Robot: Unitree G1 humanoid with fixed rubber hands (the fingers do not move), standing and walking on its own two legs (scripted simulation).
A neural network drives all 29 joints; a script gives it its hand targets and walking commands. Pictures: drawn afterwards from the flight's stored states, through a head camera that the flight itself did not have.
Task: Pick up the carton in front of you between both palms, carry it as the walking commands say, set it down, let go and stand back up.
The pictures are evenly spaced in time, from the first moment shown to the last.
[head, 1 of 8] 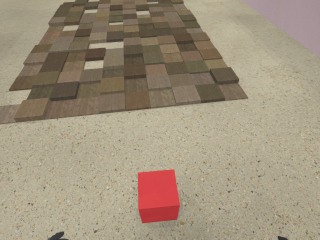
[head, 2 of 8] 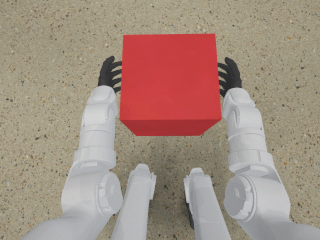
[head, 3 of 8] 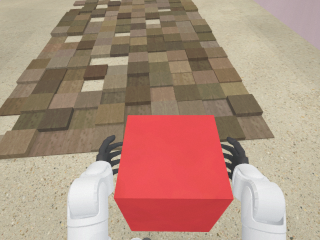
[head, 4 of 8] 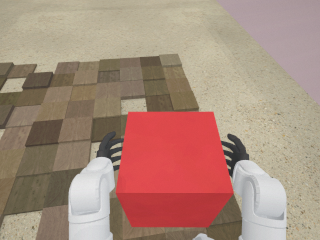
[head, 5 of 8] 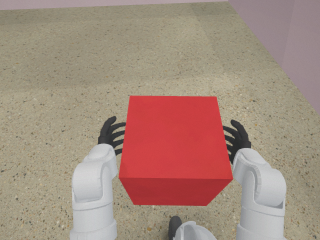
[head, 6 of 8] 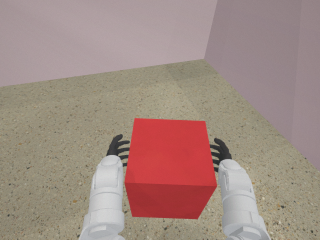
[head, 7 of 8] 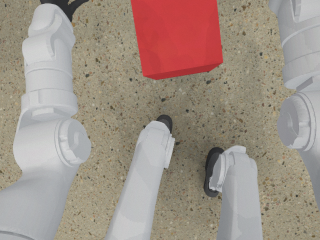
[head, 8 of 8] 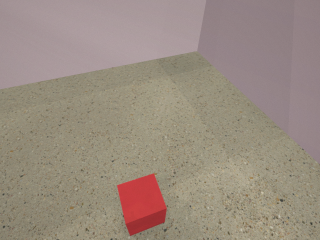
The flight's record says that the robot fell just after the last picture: no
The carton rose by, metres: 0.78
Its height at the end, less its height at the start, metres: +0.00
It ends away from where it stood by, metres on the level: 6.36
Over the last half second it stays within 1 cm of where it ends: yes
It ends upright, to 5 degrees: yes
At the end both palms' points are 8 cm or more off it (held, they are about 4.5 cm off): yes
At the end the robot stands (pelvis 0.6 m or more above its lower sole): yes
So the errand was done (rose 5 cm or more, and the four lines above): yes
